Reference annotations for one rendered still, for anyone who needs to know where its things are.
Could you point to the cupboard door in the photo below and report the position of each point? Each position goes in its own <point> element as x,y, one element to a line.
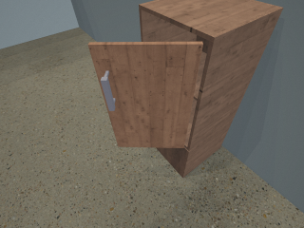
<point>153,84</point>

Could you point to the handle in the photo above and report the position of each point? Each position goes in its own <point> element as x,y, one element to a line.
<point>107,92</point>

